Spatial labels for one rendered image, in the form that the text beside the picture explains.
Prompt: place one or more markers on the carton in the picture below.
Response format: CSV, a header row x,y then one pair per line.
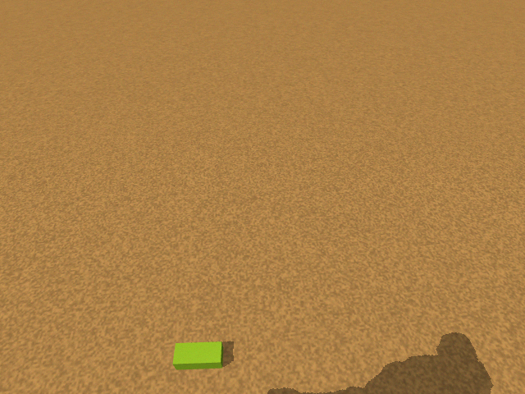
x,y
198,355

